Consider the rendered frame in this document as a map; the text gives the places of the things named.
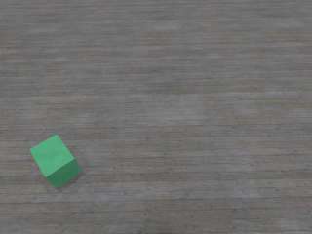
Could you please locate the carton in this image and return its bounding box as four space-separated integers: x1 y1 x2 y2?
29 135 83 189

